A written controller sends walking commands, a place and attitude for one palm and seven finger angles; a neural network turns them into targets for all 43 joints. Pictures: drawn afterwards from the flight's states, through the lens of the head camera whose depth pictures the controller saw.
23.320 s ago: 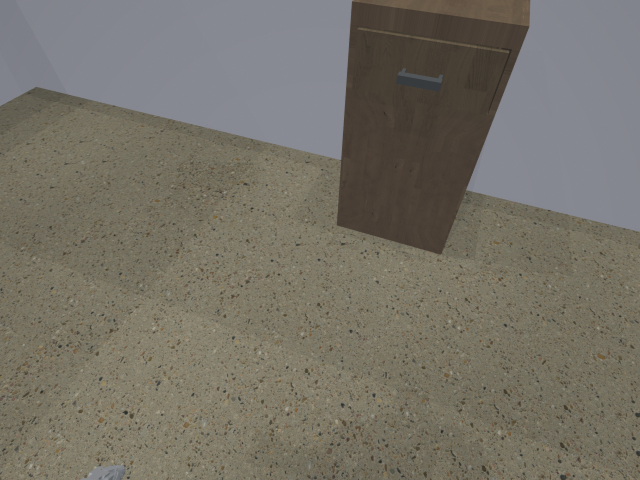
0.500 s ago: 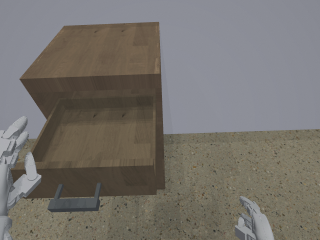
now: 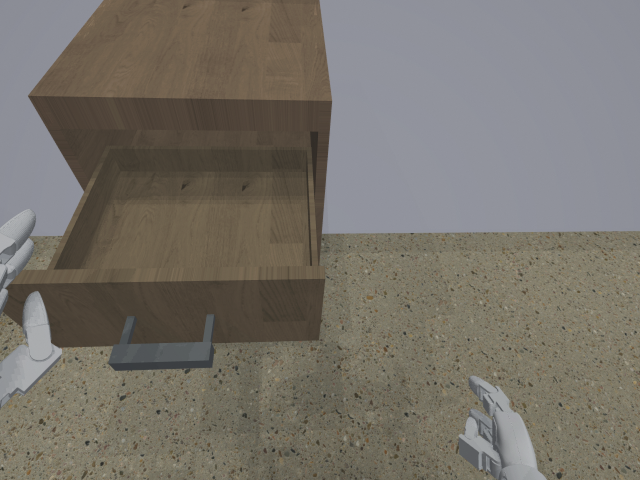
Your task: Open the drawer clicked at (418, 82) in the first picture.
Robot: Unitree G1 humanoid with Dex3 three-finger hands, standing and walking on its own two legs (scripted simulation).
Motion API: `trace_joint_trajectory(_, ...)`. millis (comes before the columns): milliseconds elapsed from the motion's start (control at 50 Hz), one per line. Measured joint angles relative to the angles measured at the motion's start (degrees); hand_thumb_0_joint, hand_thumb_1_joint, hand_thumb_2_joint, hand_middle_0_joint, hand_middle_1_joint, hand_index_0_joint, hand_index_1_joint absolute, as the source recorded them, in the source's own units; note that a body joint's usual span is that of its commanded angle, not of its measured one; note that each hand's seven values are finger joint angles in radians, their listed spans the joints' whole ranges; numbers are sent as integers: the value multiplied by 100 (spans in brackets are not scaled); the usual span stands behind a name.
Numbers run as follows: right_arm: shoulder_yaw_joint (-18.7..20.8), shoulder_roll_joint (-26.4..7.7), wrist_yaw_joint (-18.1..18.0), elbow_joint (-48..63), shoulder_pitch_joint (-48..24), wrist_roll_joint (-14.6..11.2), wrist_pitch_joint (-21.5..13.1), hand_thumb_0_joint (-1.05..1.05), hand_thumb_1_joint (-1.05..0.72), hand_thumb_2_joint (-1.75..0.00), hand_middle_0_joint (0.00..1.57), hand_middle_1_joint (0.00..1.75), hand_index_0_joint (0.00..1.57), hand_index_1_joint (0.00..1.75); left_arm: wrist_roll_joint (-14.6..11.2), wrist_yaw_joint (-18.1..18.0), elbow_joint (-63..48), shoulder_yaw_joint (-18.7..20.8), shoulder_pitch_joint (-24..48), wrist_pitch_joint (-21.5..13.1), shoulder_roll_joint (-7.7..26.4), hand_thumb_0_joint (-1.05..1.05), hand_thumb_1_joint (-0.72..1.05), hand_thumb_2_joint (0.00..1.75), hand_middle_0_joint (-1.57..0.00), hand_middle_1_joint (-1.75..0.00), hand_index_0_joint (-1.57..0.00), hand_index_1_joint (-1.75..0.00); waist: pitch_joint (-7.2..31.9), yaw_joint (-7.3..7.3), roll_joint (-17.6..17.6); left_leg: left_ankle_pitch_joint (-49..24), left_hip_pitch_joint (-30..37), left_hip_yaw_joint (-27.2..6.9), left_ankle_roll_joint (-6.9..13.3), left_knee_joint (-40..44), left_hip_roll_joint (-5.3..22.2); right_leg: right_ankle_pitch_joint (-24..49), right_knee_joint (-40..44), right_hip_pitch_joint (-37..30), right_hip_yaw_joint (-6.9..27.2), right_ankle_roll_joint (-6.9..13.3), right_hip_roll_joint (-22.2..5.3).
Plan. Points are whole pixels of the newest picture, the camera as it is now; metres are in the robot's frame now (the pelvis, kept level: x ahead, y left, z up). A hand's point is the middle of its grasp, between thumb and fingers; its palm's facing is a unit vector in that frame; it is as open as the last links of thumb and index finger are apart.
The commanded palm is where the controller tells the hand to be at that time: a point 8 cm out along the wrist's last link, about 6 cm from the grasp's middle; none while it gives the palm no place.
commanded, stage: step back with the hand held close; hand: left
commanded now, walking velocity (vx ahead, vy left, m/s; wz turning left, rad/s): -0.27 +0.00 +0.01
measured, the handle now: (167, 339) +0.29 +0.23 -0.02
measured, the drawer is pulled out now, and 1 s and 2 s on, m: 0.30 0.30 0.30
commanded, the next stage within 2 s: stop stepping back and stand still in 0.72 s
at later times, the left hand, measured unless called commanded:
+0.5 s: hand (59, 409) +0.15 +0.21 +0.16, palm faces +0.27 -0.84 -0.47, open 7.5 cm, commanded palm +0.08 +0.26 +0.18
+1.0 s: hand out of the picture -0.01 +0.18 +0.17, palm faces +0.28 -0.82 -0.50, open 7.5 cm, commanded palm -0.07 +0.23 +0.18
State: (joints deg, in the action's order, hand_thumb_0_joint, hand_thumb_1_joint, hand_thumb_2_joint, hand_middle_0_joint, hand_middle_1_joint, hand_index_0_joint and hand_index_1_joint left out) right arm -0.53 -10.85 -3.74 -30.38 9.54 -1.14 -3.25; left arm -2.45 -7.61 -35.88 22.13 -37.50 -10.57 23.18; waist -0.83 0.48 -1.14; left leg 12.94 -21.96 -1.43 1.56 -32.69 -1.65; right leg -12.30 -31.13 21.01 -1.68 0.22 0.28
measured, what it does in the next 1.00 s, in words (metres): walks backwards: right foot, then left foot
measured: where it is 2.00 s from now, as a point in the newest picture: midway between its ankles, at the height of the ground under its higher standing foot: outside the picture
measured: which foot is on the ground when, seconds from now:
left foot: down 0.00-0.56, up 0.58-0.72, down 0.74-1.00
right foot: down 0.00-0.24, up 0.26-0.44, down 0.46-1.00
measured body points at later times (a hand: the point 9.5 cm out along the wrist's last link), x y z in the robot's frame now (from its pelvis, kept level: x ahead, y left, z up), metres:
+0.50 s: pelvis -0.07 -0.01 +0.00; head -0.02 +0.01 +0.44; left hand +0.13 +0.26 +0.19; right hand +0.11 -0.23 -0.08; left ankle +0.04 +0.10 -0.73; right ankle -0.14 -0.13 -0.73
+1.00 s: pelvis -0.21 -0.04 +0.00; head -0.17 -0.03 +0.45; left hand -0.03 +0.22 +0.20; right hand -0.02 -0.26 -0.07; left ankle -0.12 +0.09 -0.73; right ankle -0.20 -0.15 -0.73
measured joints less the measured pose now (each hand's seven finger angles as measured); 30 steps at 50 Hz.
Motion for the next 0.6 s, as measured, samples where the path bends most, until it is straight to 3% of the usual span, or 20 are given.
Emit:
trace_joint_trajectory(160,-19,-73,36,-146,116,38,-134,2,-90,-90,20,30,21,30,36,-102,-82,-135,158,-135,-212,2,89,90,-21,-31,-21,-30,43,19,97,376,-373,-77,-31,-491,69,136,-42,158,-110,31,59)
trace_joint_trajectory(220,12,-126,7,-246,142,56,-106,2,-90,-90,20,30,21,30,52,-145,-115,-140,206,-163,-192,2,89,90,-21,-31,-21,-30,-5,-5,73,-16,-368,-26,1,-417,76,156,-107,199,-89,-11,43)
trace_joint_trajectory(340,41,22,-16,-234,283,89,-239,2,-91,-90,20,30,20,30,98,-168,37,141,228,-171,26,2,88,90,-21,-31,-21,-30,43,-94,101,-257,-430,-16,59,-162,153,-938,-1161,190,96,-67,166)
trace_joint_trajectory(480,-158,143,155,-392,-79,167,-486,2,-90,-90,20,30,20,30,-55,-2,-113,126,271,-278,54,2,89,90,-21,-30,-20,-30,-47,72,-15,-679,-758,236,-92,161,396,-993,56,-781,112,-60,104)
trace_joint_trajectory(560,-109,23,210,-360,-364,61,-395,2,-90,-90,20,30,21,30,-101,230,-174,-109,355,-279,62,2,89,90,-21,-30,-20,-30,-425,-33,393,-984,-795,-32,-215,245,679,-523,416,-871,-84,85,457)
trace_joint_trajectory(600,-49,10,184,-363,-301,-50,-281,2,-90,-90,21,30,21,30,-123,295,-244,-117,101,-340,149,2,89,90,-21,-31,-21,-30,-319,-65,318,-234,-841,-107,-224,-521,512,-538,289,-790,-72,142,405)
